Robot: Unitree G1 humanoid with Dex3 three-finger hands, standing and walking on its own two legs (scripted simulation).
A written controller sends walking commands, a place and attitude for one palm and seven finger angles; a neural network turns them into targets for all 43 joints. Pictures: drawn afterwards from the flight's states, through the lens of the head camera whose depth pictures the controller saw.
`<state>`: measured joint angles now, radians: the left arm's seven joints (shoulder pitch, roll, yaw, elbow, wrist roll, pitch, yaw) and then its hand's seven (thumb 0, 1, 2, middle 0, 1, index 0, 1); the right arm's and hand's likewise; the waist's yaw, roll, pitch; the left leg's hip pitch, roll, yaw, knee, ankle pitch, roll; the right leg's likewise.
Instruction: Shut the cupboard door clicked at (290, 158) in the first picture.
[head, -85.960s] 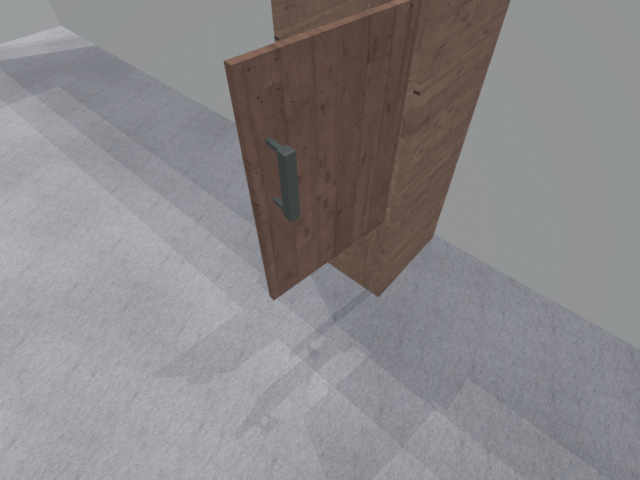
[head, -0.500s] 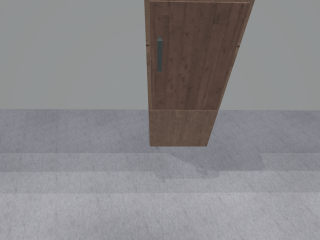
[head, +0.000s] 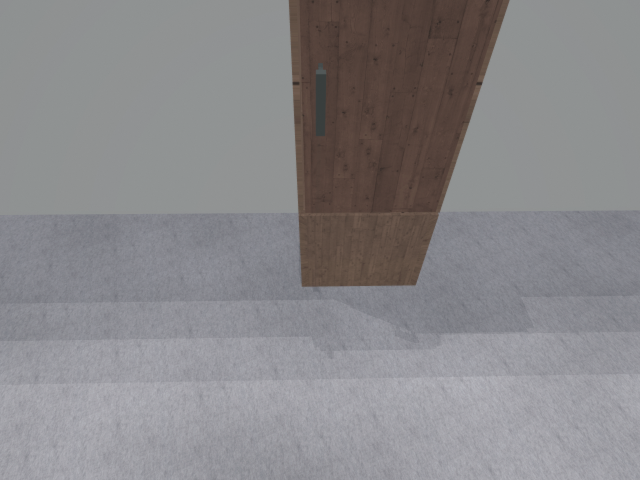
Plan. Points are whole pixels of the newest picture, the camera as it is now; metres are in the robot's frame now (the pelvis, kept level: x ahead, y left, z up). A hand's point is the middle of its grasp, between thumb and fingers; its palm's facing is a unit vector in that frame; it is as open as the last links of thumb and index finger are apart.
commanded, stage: look to check the result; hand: left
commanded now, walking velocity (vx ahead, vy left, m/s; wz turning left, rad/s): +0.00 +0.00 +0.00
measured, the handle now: (320, 100) +0.88 +0.05 +0.03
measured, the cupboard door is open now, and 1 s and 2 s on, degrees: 0 0 0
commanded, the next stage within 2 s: stand and wait in 0.16 s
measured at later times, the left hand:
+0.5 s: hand out of the picture -0.02 +0.16 -0.18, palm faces +0.04 -0.98 -0.17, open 7.4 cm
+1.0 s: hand out of the picture -0.01 +0.16 -0.18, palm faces +0.04 -0.98 -0.18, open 7.4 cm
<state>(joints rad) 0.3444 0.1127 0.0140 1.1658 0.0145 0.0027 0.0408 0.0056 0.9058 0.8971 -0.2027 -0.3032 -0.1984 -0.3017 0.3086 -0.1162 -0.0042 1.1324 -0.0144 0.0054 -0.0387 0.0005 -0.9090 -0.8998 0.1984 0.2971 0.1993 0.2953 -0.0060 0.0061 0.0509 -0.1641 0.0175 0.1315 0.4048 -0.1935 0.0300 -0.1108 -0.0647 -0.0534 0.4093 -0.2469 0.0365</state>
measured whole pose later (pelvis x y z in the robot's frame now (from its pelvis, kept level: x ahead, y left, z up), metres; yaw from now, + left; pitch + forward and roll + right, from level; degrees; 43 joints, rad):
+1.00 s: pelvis +0.01 -0.01 +0.00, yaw +0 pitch -2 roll +0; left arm 0.30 0.13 0.01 1.15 0.01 0.00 0.03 0.01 0.91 0.90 -0.20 -0.30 -0.20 -0.30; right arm 0.27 -0.14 -0.01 1.13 -0.01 0.00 -0.03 0.00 -0.91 -0.90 0.20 0.30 0.20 0.30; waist -0.01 0.00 0.06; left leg -0.16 0.03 0.12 0.39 -0.19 0.02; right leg -0.09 -0.05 -0.06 0.38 -0.24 0.03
